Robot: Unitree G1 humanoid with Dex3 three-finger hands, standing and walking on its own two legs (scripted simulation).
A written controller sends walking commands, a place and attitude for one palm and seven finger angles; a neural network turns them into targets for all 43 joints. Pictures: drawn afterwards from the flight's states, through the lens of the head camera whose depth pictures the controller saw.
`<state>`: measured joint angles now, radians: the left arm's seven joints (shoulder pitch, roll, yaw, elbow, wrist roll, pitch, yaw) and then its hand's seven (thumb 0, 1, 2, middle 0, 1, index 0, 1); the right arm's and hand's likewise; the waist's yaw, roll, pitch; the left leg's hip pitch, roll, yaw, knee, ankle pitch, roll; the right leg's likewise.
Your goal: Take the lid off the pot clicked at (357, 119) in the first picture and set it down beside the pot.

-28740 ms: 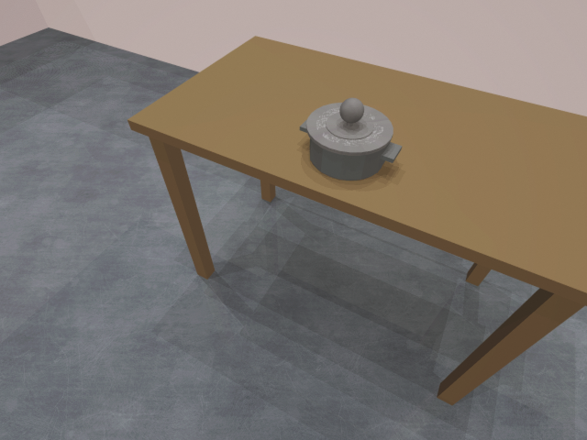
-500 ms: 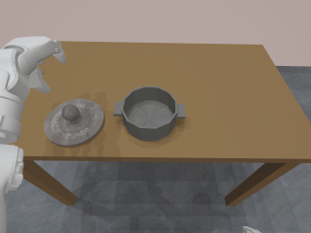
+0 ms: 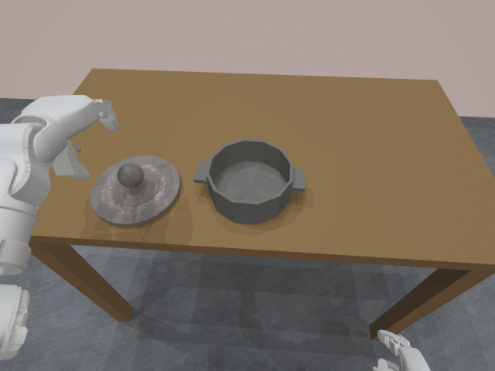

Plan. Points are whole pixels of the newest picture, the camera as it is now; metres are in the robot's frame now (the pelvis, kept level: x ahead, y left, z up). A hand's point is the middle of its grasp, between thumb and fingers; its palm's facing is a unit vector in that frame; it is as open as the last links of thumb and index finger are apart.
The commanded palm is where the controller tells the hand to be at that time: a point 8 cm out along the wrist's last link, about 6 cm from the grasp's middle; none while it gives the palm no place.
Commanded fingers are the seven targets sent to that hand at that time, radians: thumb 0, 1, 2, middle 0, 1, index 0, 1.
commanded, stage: draw the hand back to the body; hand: left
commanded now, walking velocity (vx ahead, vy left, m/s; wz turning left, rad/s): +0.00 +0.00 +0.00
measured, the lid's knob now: (130, 175) +0.47 +0.26 +0.01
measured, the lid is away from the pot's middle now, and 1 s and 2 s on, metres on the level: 0.24 0.24 0.24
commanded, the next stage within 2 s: step back with the hand held close in 1.80 s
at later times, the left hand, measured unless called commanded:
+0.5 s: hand (107, 138) +0.38 +0.21 +0.20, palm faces +0.38 -0.89 -0.26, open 10.2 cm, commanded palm +0.32 +0.25 +0.21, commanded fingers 0.00 0.39 0.84 -0.31 -0.53 -0.31 -0.53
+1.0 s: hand (103, 188) +0.30 +0.20 +0.18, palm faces +0.43 -0.87 -0.25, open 7.9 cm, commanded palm +0.25 +0.23 +0.20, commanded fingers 0.00 0.90 0.90 -0.20 -0.30 -0.20 -0.30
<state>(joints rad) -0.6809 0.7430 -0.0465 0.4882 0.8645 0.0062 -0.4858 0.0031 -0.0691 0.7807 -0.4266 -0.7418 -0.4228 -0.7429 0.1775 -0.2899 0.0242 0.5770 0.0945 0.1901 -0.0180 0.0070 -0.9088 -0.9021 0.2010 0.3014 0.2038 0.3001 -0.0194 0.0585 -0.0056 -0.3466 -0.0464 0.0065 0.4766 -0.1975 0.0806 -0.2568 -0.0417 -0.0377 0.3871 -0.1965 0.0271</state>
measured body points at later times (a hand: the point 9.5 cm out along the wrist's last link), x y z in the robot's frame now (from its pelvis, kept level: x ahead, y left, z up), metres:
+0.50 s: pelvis +0.03 -0.04 +0.00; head +0.03 -0.05 +0.45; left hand +0.35 +0.25 +0.21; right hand +0.17 -0.30 -0.10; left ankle +0.03 +0.07 -0.74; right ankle +0.00 -0.16 -0.74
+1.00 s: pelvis +0.02 -0.07 +0.00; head +0.02 -0.08 +0.45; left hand +0.27 +0.24 +0.20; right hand +0.21 -0.30 -0.08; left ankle +0.03 +0.07 -0.74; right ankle +0.00 -0.16 -0.74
